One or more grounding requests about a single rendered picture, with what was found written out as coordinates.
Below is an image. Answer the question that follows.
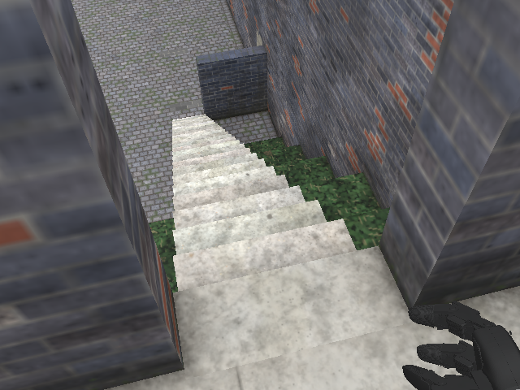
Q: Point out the robot right hand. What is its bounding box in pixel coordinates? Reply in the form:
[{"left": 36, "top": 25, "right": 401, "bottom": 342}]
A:
[{"left": 402, "top": 301, "right": 520, "bottom": 390}]

